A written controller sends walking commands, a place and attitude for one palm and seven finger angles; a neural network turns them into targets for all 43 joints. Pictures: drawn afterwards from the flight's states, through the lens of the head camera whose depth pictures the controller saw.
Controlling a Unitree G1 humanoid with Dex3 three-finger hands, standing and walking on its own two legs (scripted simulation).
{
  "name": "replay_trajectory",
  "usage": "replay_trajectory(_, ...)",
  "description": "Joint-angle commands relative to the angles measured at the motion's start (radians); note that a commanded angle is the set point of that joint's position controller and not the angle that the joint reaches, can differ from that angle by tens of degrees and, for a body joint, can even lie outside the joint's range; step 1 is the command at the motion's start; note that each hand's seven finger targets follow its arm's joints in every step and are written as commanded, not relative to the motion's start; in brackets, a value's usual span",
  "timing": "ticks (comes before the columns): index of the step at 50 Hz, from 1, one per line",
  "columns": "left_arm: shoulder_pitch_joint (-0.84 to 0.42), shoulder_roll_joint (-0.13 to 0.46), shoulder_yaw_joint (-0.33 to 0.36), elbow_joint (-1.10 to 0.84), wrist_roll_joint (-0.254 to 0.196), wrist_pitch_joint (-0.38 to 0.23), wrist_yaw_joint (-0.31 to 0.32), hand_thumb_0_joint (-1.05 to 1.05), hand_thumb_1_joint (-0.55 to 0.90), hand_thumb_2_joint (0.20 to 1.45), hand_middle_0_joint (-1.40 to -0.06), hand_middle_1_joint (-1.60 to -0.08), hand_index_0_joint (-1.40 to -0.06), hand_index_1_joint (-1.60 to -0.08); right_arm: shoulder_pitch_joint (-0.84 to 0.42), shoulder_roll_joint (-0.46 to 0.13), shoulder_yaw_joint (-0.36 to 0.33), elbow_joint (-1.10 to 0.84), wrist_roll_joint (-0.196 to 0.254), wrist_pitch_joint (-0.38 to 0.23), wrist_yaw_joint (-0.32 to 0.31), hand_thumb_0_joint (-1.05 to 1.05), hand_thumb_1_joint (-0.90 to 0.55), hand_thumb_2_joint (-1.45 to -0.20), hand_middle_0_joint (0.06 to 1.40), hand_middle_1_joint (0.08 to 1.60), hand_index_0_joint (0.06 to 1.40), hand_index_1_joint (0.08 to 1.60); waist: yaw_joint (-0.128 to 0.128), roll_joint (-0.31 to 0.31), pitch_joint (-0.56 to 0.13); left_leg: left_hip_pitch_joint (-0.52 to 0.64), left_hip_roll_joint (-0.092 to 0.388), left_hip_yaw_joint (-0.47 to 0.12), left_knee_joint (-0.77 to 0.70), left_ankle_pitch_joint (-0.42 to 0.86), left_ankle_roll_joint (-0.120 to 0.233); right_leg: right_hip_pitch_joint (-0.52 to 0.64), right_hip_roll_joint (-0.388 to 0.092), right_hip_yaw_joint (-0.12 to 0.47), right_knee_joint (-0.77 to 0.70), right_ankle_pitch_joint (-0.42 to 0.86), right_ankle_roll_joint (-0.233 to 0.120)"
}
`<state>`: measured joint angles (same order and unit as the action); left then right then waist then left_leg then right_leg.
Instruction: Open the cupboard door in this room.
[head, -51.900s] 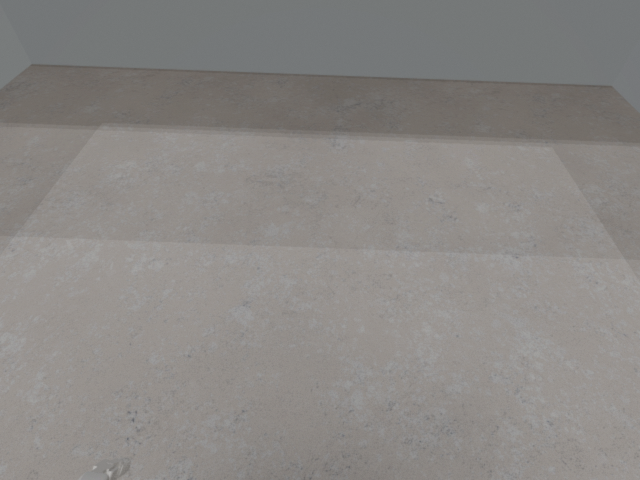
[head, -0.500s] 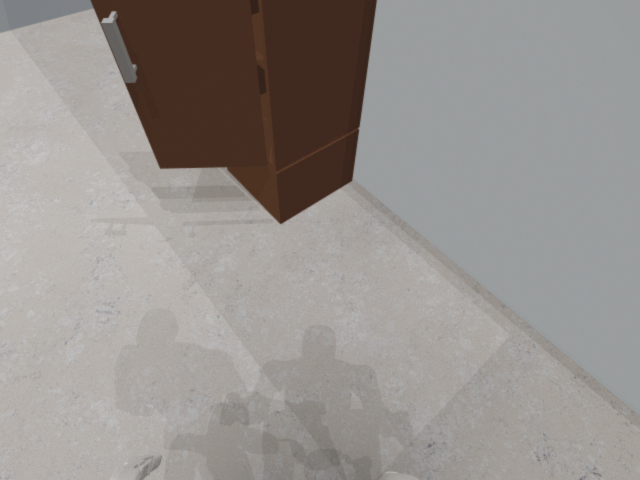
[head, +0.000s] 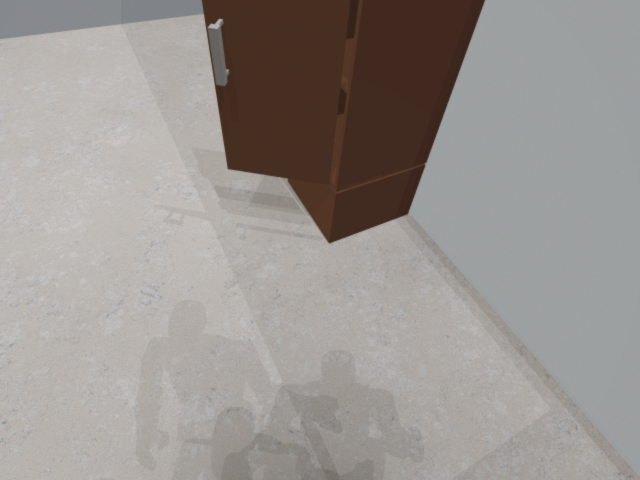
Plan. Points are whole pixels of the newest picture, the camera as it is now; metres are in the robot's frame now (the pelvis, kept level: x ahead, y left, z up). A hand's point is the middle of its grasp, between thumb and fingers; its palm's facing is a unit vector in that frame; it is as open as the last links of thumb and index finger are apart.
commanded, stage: take the last steps up to it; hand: left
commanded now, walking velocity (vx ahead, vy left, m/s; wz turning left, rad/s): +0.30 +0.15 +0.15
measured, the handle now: (220, 52) +1.05 +0.35 -0.02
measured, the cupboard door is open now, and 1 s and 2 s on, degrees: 54 54 54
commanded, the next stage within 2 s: come to a stop and stand still in 1.16 s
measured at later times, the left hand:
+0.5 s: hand (205, 416) +0.22 +0.18 -0.15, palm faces +0.11 -0.97 -0.20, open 7.3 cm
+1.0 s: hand (153, 338) +0.33 +0.30 -0.16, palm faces +0.12 -0.97 -0.19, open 7.4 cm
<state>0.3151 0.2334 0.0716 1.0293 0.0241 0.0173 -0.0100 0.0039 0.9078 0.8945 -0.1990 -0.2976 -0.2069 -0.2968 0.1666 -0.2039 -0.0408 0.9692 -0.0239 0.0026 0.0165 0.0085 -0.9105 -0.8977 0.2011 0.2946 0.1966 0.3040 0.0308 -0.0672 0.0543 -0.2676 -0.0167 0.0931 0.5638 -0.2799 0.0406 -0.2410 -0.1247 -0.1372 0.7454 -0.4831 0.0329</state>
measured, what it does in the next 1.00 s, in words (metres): walks ahead: right foot, then left foot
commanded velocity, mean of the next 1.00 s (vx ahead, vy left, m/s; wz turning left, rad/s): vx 0.29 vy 0.13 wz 0.01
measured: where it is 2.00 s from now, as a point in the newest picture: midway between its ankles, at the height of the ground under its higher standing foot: (278, 390)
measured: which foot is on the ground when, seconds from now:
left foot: down 0.00-0.38, up 0.40-0.76, down 0.78-1.00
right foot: up 0.00-0.34, down 0.36-0.78, up 0.80-1.00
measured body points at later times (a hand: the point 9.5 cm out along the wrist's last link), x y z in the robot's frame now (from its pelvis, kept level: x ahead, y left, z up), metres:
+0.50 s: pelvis +0.14 +0.00 +0.01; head +0.17 -0.01 +0.46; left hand +0.21 +0.23 -0.13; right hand +0.12 -0.24 -0.16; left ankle +0.08 +0.11 -0.65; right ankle +0.17 -0.10 -0.73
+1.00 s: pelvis +0.32 +0.11 +0.01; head +0.35 +0.12 +0.46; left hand +0.33 +0.35 -0.14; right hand +0.39 -0.12 -0.14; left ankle +0.33 +0.19 -0.73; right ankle +0.32 +0.00 -0.65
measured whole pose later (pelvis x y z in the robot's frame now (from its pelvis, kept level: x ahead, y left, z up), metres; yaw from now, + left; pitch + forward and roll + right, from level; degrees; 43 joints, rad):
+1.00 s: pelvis +0.32 +0.11 +0.01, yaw +3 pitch +1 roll +1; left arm 0.25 0.18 0.06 1.05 0.03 -0.01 -0.01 0.01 0.91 0.90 -0.19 -0.30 -0.20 -0.30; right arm 0.23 -0.17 -0.03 1.00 -0.03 -0.07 -0.02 -0.01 -0.94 -0.90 0.20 0.30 0.20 0.30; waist 0.03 -0.03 0.04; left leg -0.22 -0.02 0.19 0.41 -0.21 0.07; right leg -0.54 -0.10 -0.08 1.13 -0.33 -0.01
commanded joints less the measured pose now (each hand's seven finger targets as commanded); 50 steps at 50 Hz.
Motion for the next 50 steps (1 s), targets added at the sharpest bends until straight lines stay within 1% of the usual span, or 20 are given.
replay_trajectory(1,-0.223,0.066,0.005,-0.153,0.002,-0.037,-0.003,0.0,0.9,0.9,-0.2,-0.3,-0.2,-0.3,0.215,-0.186,-0.034,0.002,-0.007,-0.017,-0.033,0.0,-0.9,-0.9,0.2,0.3,0.2,0.3,-0.11,0.252,0.01,0.218,0.341,-0.469,-0.358,-0.124,0.203,-0.476,-0.004,0.102,0.43,-0.035,-0.027)
replay_trajectory(4,-0.143,0.055,0.001,-0.102,0.003,-0.028,-0.015,0.0,0.9,0.9,-0.2,-0.3,-0.2,-0.3,0.139,-0.145,-0.015,-0.014,-0.004,-0.041,-0.038,0.0,-0.9,-0.9,0.2,0.3,0.2,0.3,-0.042,0.167,0.033,0.137,0.266,-0.342,-0.388,-0.011,0.162,-0.401,-0.009,0.103,0.394,0.117,-0.021)
replay_trajectory(9,-0.179,0.029,-0.013,-0.106,-0.001,-0.031,-0.015,0.0,0.9,0.9,-0.2,-0.3,-0.2,-0.3,0.19,-0.135,-0.013,0.026,0.0,-0.053,-0.034,0.0,-0.9,-0.9,0.2,0.3,0.2,0.3,-0.043,0.154,0.0,0.175,0.224,-0.226,-0.367,0.184,0.169,-0.31,0.008,0.054,0.145,0.166,-0.007)
replay_trajectory(13,-0.225,0.018,-0.017,-0.124,-0.001,-0.04,-0.015,0.0,0.9,0.9,-0.2,-0.3,-0.2,-0.3,0.228,-0.129,-0.011,0.061,-0.004,-0.049,-0.03,0.0,-0.9,-0.9,0.2,0.3,0.2,0.3,-0.05,0.157,0.015,0.167,0.218,-0.214,-0.333,0.223,0.166,-0.216,0.046,0.019,-0.026,0.175,-0.01)
replay_trajectory(16,-0.101,0.042,0.0,-0.084,0.002,-0.051,-0.01,0.0,0.9,0.9,-0.2,-0.3,-0.2,-0.3,0.212,-0.113,-0.008,0.074,0.001,-0.045,-0.03,0.0,-0.9,-0.9,0.2,0.3,0.2,0.3,0.015,0.108,-0.006,0.045,0.159,-0.153,-0.174,0.201,0.108,0.068,0.077,0.006,-0.207,0.281,-0.024)
replay_trajectory(17,0.021,0.09,0.017,-0.051,0.005,-0.061,-0.006,0.0,0.9,0.9,-0.2,-0.3,-0.2,-0.3,0.202,-0.095,-0.006,0.07,0.01,-0.049,-0.027,0.0,-0.9,-0.9,0.2,0.3,0.2,0.3,0.071,0.023,-0.046,-0.079,0.096,-0.104,-0.007,0.134,0.068,0.279,0.014,0.097,-0.269,0.261,-0.046)
replay_trajectory(18,0.156,0.188,0.041,-0.017,0.01,-0.072,0.002,0.0,0.9,0.9,-0.2,-0.3,-0.2,-0.3,0.222,-0.06,-0.005,0.049,0.02,-0.053,-0.019,0.0,-0.9,-0.9,0.2,0.3,0.2,0.3,0.113,-0.21,-0.133,-0.286,-0.014,-0.015,0.266,-0.085,0.007,0.494,-0.254,0.445,-0.392,0.17,-0.148)
replay_trajectory(19,0.194,0.235,0.05,-0.011,-0.003,-0.066,0.01,0.0,0.9,0.9,-0.2,-0.3,-0.2,-0.3,0.19,-0.082,-0.013,0.022,0.01,-0.045,-0.018,0.0,-0.9,-0.9,0.2,0.3,0.2,0.3,0.109,-0.229,-0.125,-0.373,-0.019,-0.062,0.532,-0.336,-0.011,0.439,-0.426,0.68,-0.544,0.085,-0.236)
replay_trajectory(20,0.128,0.197,0.046,-0.033,-0.009,-0.061,0.022,0.0,0.9,0.9,-0.2,-0.3,-0.2,-0.3,0.171,-0.108,-0.022,0.019,0.004,-0.037,-0.016,0.0,-0.9,-0.9,0.2,0.3,0.2,0.3,0.077,-0.095,-0.035,-0.403,0.049,-0.131,0.617,-0.262,-0.014,0.332,-0.421,0.652,-0.575,-0.037,-0.258)
replay_trajectory(22,0.0,0.093,0.016,-0.055,-0.005,-0.064,0.028,0.0,0.9,0.9,-0.2,-0.3,-0.2,-0.3,0.093,-0.063,-0.021,0.027,-0.002,-0.021,-0.009,0.0,-0.9,-0.9,0.2,0.3,0.2,0.3,0.023,-0.093,0.08,-0.378,0.111,-0.151,0.614,-0.103,-0.029,0.065,-0.318,0.458,-0.604,-0.044,-0.193)
replay_trajectory(26,-0.008,0.057,0.009,-0.04,-0.003,-0.094,0.022,0.0,0.9,0.9,-0.2,-0.3,-0.2,-0.3,0.15,-0.001,-0.014,0.051,-0.005,-0.004,0.011,0.0,-0.9,-0.9,0.2,0.3,0.2,0.3,-0.025,-0.048,0.004,-0.267,0.125,-0.071,0.439,0.033,-0.069,0.035,-0.219,0.173,-0.597,0.25,-0.148)
replay_trajectory(33,0.052,0.105,0.019,0.024,0.004,-0.099,0.014,0.0,0.9,0.9,-0.2,-0.3,-0.2,-0.3,0.014,0.01,-0.009,-0.013,0.0,-0.028,0.031,0.0,-0.9,-0.9,0.2,0.3,0.2,0.3,0.016,-0.095,-0.003,-0.199,0.081,0.013,0.073,0.085,-0.081,0.133,-0.199,0.091,-0.51,0.458,-0.136)
replay_trajectory(35,0.037,0.117,0.022,0.028,0.007,-0.09,0.014,0.0,0.9,0.9,-0.2,-0.3,-0.2,-0.3,0.019,-0.009,-0.014,-0.019,0.002,-0.036,0.031,0.0,-0.9,-0.9,0.2,0.3,0.2,0.3,0.002,-0.108,0.009,-0.099,0.065,0.033,0.003,0.081,-0.068,0.081,-0.2,0.089,-0.475,0.389,-0.121)
replay_trajectory(37,0.008,0.109,0.022,0.02,0.004,-0.078,0.011,0.0,0.9,0.9,-0.2,-0.3,-0.2,-0.3,0.144,-0.062,-0.024,0.017,-0.003,-0.044,0.022,0.0,-0.9,-0.9,0.2,0.3,0.2,0.3,-0.071,-0.026,-0.001,0.136,0.036,0.056,-0.076,0.081,-0.055,-0.054,-0.148,0.035,-0.338,0.308,-0.093)
replay_trajectory(38,0.018,0.073,0.014,0.011,0.002,-0.073,0.006,0.0,0.9,0.9,-0.2,-0.3,-0.2,-0.3,0.264,-0.138,-0.043,0.049,-0.01,-0.05,0.009,0.0,-0.9,-0.9,0.2,0.3,0.2,0.3,-0.121,0.153,-0.072,0.303,0.117,-0.043,-0.111,0.013,-0.022,-0.152,-0.077,-0.019,-0.108,0.244,-0.066)
replay_trajectory(39,0.029,0.012,0.002,-0.018,-0.007,-0.071,0.003,0.0,0.9,0.9,-0.2,-0.3,-0.2,-0.3,0.384,-0.245,-0.069,0.071,-0.022,-0.054,-0.007,0.0,-0.9,-0.9,0.2,0.3,0.2,0.3,-0.155,0.417,-0.136,0.412,0.354,-0.387,-0.228,-0.033,0.079,-0.337,0.061,-0.086,0.211,-0.097,-0.024)
replay_trajectory(40,-0.048,0.016,-0.008,-0.059,-0.004,-0.07,0.007,0.0,0.9,0.9,-0.2,-0.3,-0.2,-0.3,0.427,-0.258,-0.065,0.077,-0.013,-0.043,-0.022,0.0,-0.9,-0.9,0.2,0.3,0.2,0.3,-0.169,0.378,-0.126,0.377,0.412,-0.485,-0.305,-0.037,0.144,-0.414,0.068,0.034,0.426,-0.133,-0.047)
replay_trajectory(41,-0.079,0.014,-0.004,-0.067,-0.005,-0.072,0.009,0.0,0.9,0.9,-0.2,-0.3,-0.2,-0.3,0.344,-0.237,-0.053,0.056,-0.014,-0.042,-0.025,0.0,-0.9,-0.9,0.2,0.3,0.2,0.3,-0.138,0.303,-0.082,0.284,0.419,-0.45,-0.337,-0.099,0.166,-0.443,0.028,0.081,0.526,-0.085,-0.067)
replay_trajectory(45,-0.024,0.001,-0.006,-0.011,0.002,-0.054,-0.005,0.0,0.9,0.9,-0.2,-0.3,-0.2,-0.3,0.164,-0.101,-0.01,0.014,-0.005,-0.07,-0.039,0.0,-0.9,-0.9,0.2,0.3,0.2,0.3,-0.035,0.164,-0.041,0.104,0.314,-0.226,-0.365,0.09,0.11,-0.367,-0.025,0.115,0.497,0.152,-0.053)
replay_trajectory(50,-0.073,-0.024,-0.012,-0.041,0.001,-0.039,-0.004,0.0,0.9,0.9,-0.2,-0.3,-0.2,-0.3,0.185,-0.08,-0.011,0.038,-0.008,-0.082,-0.039,0.0,-0.9,-0.9,0.2,0.3,0.2,0.3,-0.02,0.106,-0.024,0.142,0.3,-0.135,-0.393,0.264,0.151,-0.34,-0.013,0.09,0.249,0.205,-0.039)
